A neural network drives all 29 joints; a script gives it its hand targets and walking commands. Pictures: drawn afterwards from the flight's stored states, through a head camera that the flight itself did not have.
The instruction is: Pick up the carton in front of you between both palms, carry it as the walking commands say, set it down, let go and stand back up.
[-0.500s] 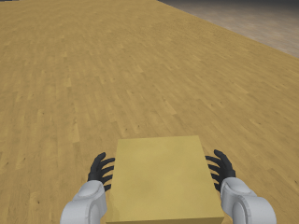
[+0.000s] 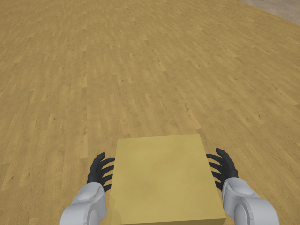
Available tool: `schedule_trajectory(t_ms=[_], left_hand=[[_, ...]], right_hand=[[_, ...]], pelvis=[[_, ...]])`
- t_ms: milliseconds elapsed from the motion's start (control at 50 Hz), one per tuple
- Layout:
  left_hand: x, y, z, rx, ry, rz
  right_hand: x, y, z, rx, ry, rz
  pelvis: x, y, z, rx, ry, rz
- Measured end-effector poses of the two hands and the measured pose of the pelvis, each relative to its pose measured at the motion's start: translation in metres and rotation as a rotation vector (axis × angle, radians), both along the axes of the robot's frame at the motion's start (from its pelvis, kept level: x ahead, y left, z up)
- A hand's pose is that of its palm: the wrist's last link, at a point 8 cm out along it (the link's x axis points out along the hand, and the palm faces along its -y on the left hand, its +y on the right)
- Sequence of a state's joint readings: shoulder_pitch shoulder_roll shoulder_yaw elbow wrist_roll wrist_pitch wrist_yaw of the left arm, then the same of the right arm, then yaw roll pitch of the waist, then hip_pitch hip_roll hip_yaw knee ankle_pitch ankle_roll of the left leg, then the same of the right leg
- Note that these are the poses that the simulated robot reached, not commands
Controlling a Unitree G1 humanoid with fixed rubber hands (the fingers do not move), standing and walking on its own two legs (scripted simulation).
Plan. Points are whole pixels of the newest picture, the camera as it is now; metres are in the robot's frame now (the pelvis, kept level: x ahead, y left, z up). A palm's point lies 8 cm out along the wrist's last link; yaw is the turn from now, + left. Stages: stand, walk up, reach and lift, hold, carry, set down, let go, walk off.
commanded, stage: carry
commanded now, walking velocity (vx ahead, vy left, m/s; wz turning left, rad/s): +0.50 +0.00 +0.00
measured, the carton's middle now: (162, 197) +0.23 +0.01 -0.01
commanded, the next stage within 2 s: none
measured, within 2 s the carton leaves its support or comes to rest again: neither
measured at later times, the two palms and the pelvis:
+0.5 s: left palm (110, 89) +0.59 +0.18 +0.07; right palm (193, 89) +0.55 -0.12 +0.08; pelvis +0.34 +0.05 +0.00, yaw -5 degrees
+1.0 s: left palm (130, 51) +0.90 +0.14 +0.06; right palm (190, 49) +0.91 -0.16 +0.05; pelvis +0.68 -0.02 +0.00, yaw +0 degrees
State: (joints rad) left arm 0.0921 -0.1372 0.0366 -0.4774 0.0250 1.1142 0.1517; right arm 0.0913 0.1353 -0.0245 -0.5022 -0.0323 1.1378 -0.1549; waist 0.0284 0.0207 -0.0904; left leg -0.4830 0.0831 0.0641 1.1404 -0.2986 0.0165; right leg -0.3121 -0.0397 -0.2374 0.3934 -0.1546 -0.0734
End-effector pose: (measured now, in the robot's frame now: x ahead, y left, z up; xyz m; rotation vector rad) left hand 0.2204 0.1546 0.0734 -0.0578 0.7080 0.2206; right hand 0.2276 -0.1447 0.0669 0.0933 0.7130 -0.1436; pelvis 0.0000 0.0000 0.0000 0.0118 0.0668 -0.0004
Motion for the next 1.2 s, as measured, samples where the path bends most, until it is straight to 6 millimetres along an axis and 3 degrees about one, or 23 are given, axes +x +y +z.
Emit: schedule_trajectory(t_ms=[100, 200, 280, 360, 440, 540, 640, 720, 860, 900, 960, 1060, 1200], left_hand=[[0.065, -0.004, 0.017, -0.003, -0.047, -0.015], [0.141, -0.003, 0.026, -0.013, -0.101, -0.051], [0.206, 0.008, 0.017, -0.035, -0.122, -0.065], [0.277, 0.024, -0.006, -0.065, -0.113, -0.073], [0.331, 0.028, -0.011, -0.069, -0.029, -0.106], [0.391, 0.028, 0.005, -0.069, -0.031, -0.137], [0.453, 0.029, 0.023, -0.064, -0.088, -0.117], [0.506, 0.024, 0.026, -0.058, -0.114, -0.087], [0.614, -0.006, -0.004, -0.024, -0.086, -0.062], [0.641, -0.013, -0.013, -0.008, -0.042, -0.053], [0.668, -0.017, -0.017, -0.009, 0.021, -0.027], [0.713, -0.019, -0.004, 0.009, 0.026, -0.005], [0.79, -0.019, 0.011, 0.0, -0.058, -0.058]], right_hand=[[0.062, -0.003, 0.017, -0.003, -0.048, -0.003], [0.127, -0.002, 0.027, -0.007, -0.101, -0.044], [0.187, 0.008, 0.023, -0.017, -0.122, -0.066], [0.254, 0.024, 0.007, -0.04, -0.113, -0.08], [0.297, 0.029, 0.003, -0.045, -0.029, -0.112], [0.349, 0.03, 0.021, -0.048, -0.03, -0.138], [0.418, 0.03, 0.038, -0.048, -0.086, -0.114], [0.479, 0.024, 0.039, -0.042, -0.112, -0.085], [0.595, -0.006, -0.001, -0.005, -0.085, -0.059], [0.626, -0.013, -0.013, 0.009, -0.042, -0.049], [0.661, -0.017, -0.017, 0.008, 0.022, -0.02], [0.714, -0.019, -0.007, 0.012, 0.025, 0.008], [0.776, -0.019, 0.011, -0.005, -0.06, -0.041]], pelvis=[[0.064, -0.001, 0.009, 0.012, 0.004, -0.012], [0.137, 0.008, 0.005, 0.005, 0.0, -0.022], [0.202, 0.021, -0.008, -0.008, -0.007, -0.032], [0.267, 0.039, -0.028, 0.005, -0.021, -0.058], [0.311, 0.05, -0.014, -0.014, -0.01, -0.077], [0.369, 0.055, 0.005, -0.038, -0.001, -0.074], [0.435, 0.05, 0.011, -0.044, 0.004, -0.062], [0.493, 0.039, 0.006, -0.035, 0.001, -0.053], [0.608, 0.005, -0.026, -0.025, -0.018, -0.022], [0.633, -0.004, -0.026, -0.034, -0.013, -0.012], [0.661, -0.013, -0.013, -0.012, -0.004, 0.002], [0.711, -0.018, 0.005, 0.015, 0.004, -0.004], [0.784, -0.008, 0.005, 0.001, -0.01, -0.024]])
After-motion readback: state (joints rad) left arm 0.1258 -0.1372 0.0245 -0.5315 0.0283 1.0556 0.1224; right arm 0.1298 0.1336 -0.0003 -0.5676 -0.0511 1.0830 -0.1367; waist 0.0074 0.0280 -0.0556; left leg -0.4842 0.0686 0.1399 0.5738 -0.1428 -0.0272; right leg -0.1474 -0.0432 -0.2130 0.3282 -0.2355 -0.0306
